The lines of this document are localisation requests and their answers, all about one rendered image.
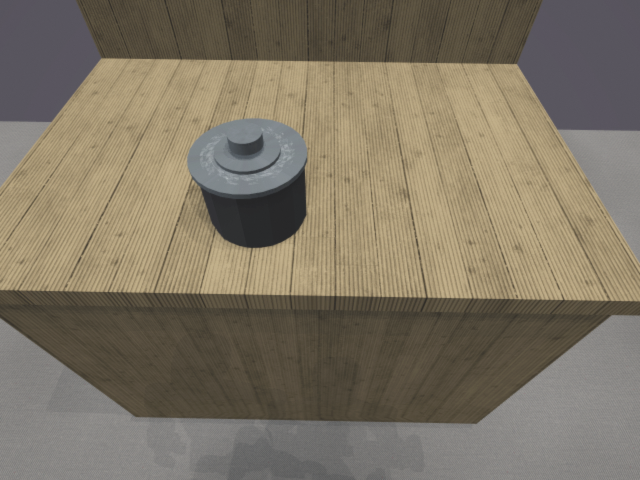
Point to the knob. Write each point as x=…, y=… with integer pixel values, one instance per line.
x=245, y=139

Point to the pot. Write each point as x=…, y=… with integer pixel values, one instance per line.
x=259, y=222

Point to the lid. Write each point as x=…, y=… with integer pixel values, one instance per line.
x=216, y=169

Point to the table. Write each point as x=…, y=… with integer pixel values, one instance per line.
x=452, y=248

